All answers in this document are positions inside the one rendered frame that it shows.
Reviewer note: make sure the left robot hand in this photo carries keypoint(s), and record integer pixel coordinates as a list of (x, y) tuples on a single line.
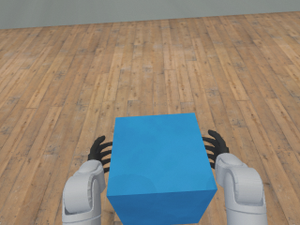
[(97, 148)]

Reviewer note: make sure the left robot forearm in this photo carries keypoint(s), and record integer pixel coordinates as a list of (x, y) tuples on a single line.
[(81, 199)]

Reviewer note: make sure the right robot forearm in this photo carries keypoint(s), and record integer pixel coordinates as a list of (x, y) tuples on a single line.
[(243, 191)]

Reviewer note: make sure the right robot hand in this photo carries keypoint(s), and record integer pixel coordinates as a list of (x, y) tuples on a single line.
[(220, 146)]

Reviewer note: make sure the carton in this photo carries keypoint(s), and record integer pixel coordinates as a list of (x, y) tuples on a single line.
[(159, 173)]

